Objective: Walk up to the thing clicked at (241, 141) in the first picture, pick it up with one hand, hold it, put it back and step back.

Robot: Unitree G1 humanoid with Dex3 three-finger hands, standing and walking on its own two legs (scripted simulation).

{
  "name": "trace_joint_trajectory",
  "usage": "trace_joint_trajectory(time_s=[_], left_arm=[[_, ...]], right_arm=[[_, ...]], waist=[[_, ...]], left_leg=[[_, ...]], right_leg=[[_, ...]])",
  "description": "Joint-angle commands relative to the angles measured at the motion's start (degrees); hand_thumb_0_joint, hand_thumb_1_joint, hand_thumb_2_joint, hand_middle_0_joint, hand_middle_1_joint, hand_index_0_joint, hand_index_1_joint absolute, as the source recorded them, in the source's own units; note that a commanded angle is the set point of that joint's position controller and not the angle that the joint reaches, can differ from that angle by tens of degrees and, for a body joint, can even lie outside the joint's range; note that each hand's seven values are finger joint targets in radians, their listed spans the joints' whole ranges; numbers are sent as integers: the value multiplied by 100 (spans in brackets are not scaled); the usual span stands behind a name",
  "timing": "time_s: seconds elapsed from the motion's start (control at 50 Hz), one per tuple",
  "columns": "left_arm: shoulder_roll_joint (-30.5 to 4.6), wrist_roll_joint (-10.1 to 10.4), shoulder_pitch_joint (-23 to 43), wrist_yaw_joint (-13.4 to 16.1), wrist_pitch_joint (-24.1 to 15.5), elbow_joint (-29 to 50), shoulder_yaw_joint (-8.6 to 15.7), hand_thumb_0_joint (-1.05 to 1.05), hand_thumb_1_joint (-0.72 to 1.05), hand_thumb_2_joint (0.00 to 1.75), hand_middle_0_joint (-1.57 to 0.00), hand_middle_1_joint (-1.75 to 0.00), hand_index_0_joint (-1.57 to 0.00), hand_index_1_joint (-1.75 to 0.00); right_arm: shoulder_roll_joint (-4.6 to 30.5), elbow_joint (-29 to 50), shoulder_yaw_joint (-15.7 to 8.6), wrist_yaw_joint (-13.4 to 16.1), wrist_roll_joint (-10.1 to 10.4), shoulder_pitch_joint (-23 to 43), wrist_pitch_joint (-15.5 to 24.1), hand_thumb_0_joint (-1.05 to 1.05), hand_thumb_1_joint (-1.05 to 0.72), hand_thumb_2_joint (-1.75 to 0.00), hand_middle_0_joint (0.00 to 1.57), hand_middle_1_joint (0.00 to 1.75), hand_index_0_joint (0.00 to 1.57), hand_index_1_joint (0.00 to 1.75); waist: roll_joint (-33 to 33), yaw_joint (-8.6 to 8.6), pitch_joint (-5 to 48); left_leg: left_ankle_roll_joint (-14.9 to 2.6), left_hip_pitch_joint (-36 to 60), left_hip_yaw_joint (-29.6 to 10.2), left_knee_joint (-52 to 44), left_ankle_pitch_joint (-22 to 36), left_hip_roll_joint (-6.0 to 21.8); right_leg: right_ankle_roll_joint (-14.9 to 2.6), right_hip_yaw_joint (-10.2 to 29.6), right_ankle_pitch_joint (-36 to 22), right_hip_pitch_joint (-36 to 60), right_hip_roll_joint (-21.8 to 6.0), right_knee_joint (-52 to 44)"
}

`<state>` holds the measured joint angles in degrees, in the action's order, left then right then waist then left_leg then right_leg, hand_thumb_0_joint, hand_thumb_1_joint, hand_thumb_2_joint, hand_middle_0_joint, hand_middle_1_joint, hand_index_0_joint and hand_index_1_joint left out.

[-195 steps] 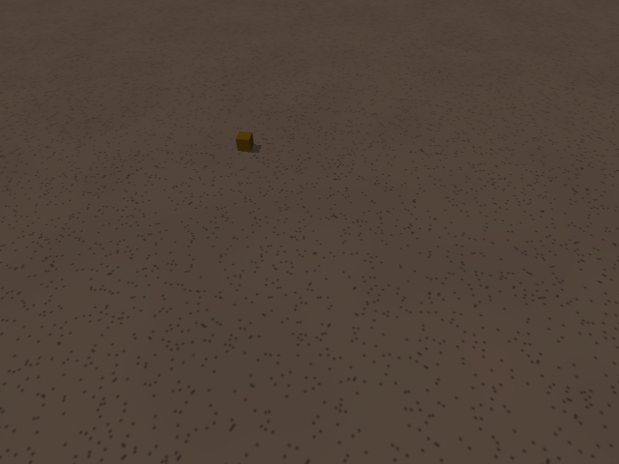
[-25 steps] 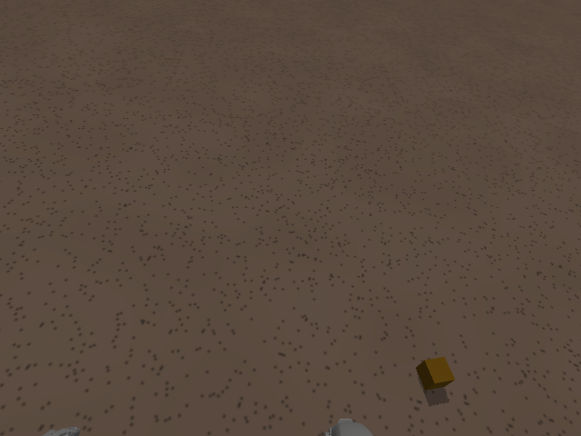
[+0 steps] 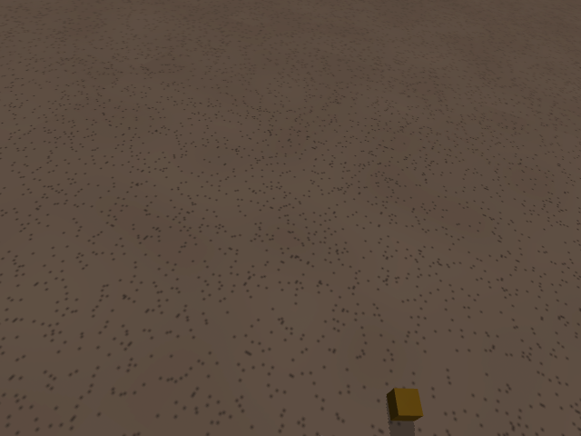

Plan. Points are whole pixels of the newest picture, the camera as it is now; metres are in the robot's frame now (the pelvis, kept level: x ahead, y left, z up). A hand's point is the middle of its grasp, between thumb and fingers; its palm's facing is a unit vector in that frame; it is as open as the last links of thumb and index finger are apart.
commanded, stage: walk up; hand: left
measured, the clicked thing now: (404, 404) +0.36 -0.39 -0.71
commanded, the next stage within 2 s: none
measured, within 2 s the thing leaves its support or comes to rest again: neither
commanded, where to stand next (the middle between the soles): +0.02 -0.73 m, yaw +6 degrees
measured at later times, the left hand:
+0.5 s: hand out of the picture +0.03 +0.02 -0.13, palm faces -0.05 -0.93 -0.37, open 7.4 cm
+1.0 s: hand out of the picture +0.07 -0.17 -0.16, palm faces -0.07 -0.94 -0.34, open 7.4 cm
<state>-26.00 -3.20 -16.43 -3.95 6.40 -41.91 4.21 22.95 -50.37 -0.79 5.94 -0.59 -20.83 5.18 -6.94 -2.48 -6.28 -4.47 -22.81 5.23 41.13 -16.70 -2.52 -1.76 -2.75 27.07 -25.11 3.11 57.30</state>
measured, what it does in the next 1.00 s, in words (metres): steps to the right: right foot, then left foot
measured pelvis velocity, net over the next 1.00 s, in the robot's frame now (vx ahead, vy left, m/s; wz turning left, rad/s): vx -0.06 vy -0.47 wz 0.01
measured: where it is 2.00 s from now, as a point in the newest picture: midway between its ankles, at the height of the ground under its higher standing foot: outside the picture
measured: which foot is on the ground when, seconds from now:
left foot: down 0.00-0.34, up 0.36-0.66, down 0.68-1.00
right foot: up 0.00-0.32, down 0.34-0.70, up 0.72-1.00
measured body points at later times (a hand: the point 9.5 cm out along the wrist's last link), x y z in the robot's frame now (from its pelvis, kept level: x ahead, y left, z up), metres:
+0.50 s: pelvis -0.03 -0.26 +0.00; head +0.00 -0.26 +0.45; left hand +0.04 +0.07 -0.11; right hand +0.02 -0.63 -0.10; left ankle +0.01 -0.11 -0.64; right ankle +0.01 -0.37 -0.71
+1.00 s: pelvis -0.06 -0.47 -0.01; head -0.01 -0.42 +0.43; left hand +0.07 -0.13 -0.13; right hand -0.01 -0.84 -0.06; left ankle +0.01 -0.25 -0.71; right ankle -0.01 -0.67 -0.67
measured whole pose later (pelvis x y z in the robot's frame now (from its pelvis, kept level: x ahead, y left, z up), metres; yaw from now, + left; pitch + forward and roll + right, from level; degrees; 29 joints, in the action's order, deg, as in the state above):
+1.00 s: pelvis -0.06 -0.47 -0.01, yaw +0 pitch -2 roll +1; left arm -30.2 -2.5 -10.6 -5.8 6.6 -40.1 6.3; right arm 27.2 -48.1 -3.8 5.8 -2.1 -19.9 4.4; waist -8.2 0.1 -7.9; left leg 0.3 -25.9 -1.1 46.2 -18.7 9.6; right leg 1.1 9.6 25.3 -30.8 -4.4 62.0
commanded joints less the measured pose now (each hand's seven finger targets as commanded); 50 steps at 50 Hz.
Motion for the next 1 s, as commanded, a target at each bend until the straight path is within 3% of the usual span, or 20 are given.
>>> trace_joint_trajectory(time_s=[0.0,0.12,0.22,0.26,0.3,0.32,0.34,0.36,0.38,0.4,0.44,0.58,0.64,0.66,0.68,0.72,0.78,0.84,0.92,0.98], left_arm=[[-1501,-29,215,69,-171,542,422,0,90,90,-20,-30,-20,-30],[-1335,46,95,-120,-104,530,472,0,90,90,-20,-30,-20,-30],[-1300,74,235,-218,-69,548,494,0,90,90,-20,-30,-20,-30],[-1314,91,-99,-224,-91,425,536,0,90,90,-20,-30,-20,-30],[-1315,29,-1020,-163,-129,42,645,0,90,90,-20,-30,-20,-30],[-1511,-61,-1611,-96,-179,-135,715,0,90,90,-20,-30,-20,-30],[-1935,-172,-1368,-30,-249,79,732,0,90,90,-20,-30,-20,-30],[-2389,-94,78,44,-298,487,720,0,90,90,-20,-30,-20,-30],[-2455,34,734,87,-322,642,740,0,90,90,-20,-30,-20,-30],[-2015,40,842,110,-336,665,652,0,90,90,-20,-30,-20,-30],[-1670,-60,659,127,-327,459,541,0,90,90,-20,-30,-20,-30],[-1103,-86,401,86,-317,584,344,0,90,90,-20,-30,-20,-30],[-892,-23,768,64,-258,837,181,0,90,90,-20,-30,-20,-30],[-698,14,593,70,-279,886,108,0,90,90,-20,-30,-20,-30],[-510,20,287,66,-285,906,86,0,90,90,-20,-30,-20,-30],[-1372,-93,143,130,-148,729,366,0,90,90,-20,-30,-20,-30],[-1339,-5,409,84,-192,588,482,0,90,90,-20,-30,-20,-30],[-1277,2,399,-27,-147,671,496,0,90,90,-20,-30,-20,-30],[-1183,71,581,-125,-146,683,474,0,90,90,-20,-30,-20,-30],[-1208,80,268,-184,-116,608,532,0,90,90,-20,-30,-20,-30]], right_arm=[[1999,366,-706,255,139,-494,24,0,-90,-90,20,30,20,30],[2303,409,-805,90,-21,-352,56,0,-90,-90,20,30,20,30],[2705,391,-934,32,-175,-159,4,0,-90,-90,20,30,20,30],[2758,427,-933,38,-179,219,-43,0,-90,-90,20,30,20,30],[2400,364,-819,67,-202,480,-142,0,-90,-90,20,30,20,30],[1891,376,-651,86,-176,538,-207,0,-90,-90,20,30,20,30],[1306,412,-439,110,-62,447,-272,0,-90,-90,20,30,20,30],[1513,494,-617,245,-7,473,-288,0,-90,-90,20,30,20,30],[1825,271,-718,281,-7,257,-290,0,-90,-90,20,30,20,30],[1970,-24,-701,230,102,152,-269,0,-90,-90,20,30,20,30],[1898,-429,-641,188,215,-467,-261,0,-90,-90,20,30,20,30],[1576,-284,-483,90,124,-734,-97,0,-90,-90,20,30,20,30],[1534,-428,-564,120,78,-1448,-14,0,-90,-90,20,30,20,30],[1807,-301,-660,163,-3,-1444,-3,0,-90,-90,20,30,20,30],[2275,-46,-784,205,-110,-1276,-14,0,-90,-90,20,30,20,30],[2546,248,-911,280,88,-707,-9,0,-90,-90,20,30,20,30],[1809,328,-715,255,29,-437,-36,0,-90,-90,20,30,20,30],[2125,343,-816,162,16,-414,2,0,-90,-90,20,30,20,30],[2418,462,-913,129,-144,-262,4,0,-90,-90,20,30,20,30],[2671,495,-974,94,-211,171,-37,0,-90,-90,20,30,20,30]], waist=[[577,350,442],[1416,268,198],[2292,349,269],[2465,72,424],[1438,-554,840],[11,-994,742],[-1400,-998,380],[-1452,-269,152],[-1072,75,-28],[-279,198,-62],[-519,218,70],[-495,44,433],[172,430,767],[832,514,897],[1904,398,901],[1221,347,628],[518,245,326],[1134,249,301],[1807,324,284],[2396,81,496]], left_leg=[[-934,881,-2960,-1911,328,2352],[-888,117,-1813,-1627,-770,1839],[-866,-439,-1751,-1583,-1906,1811],[-739,-918,-1508,-1310,-1734,1811],[-304,-1606,-698,189,-1619,1211],[-61,-2424,-96,1949,-1852,772],[136,-3179,-379,3614,-2263,24],[133,-2651,-942,3861,-1952,24],[195,-2265,-1036,3828,-1560,384],[177,-2116,-1102,3620,-1138,455],[158,-1954,-938,3111,-932,509],[74,-491,-449,575,-888,339],[72,1354,-450,-1268,977,326],[-31,2116,-1269,-1568,1077,800],[-660,2714,-3742,-1761,1148,2322],[-1739,1422,-4675,-1820,1043,3683],[-1013,627,-2270,-1378,1379,2055],[-997,435,-1958,-1289,673,2001],[-939,73,-1480,-1170,12,1848],[-780,-616,-1386,-1150,-954,1866]], right_leg=[[146,1545,-245,-1175,-547,1430],[301,1162,-620,-1070,-595,1055],[335,528,-125,-646,-783,44],[244,300,196,157,-758,-564],[109,97,-285,1565,-468,-1850],[71,539,-84,1921,-576,-2565],[-89,2559,584,973,-1465,-3510],[-615,4324,1140,77,-1993,-4961],[-677,4549,1937,-225,-2270,-5267],[-534,3654,1417,16,-1868,-4725],[-609,2130,342,542,-1318,-3623],[-1396,1740,-2123,1160,-1525,-3241],[-855,999,-2559,336,-1106,-2166],[-454,763,-2111,-403,-791,-1324],[96,653,-107,-1816,-219,-270],[294,1511,651,-1584,-672,1587],[187,1770,-278,-1172,-358,1599],[195,1526,-485,-1202,-248,1728],[307,892,-245,-874,-695,486],[239,449,223,35,-723,-353]])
